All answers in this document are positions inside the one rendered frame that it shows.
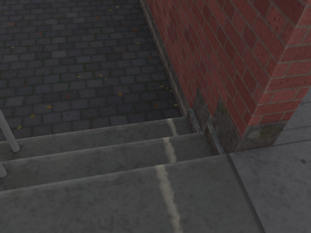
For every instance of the stairs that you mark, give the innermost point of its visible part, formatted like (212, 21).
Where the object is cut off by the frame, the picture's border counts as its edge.
(85, 153)

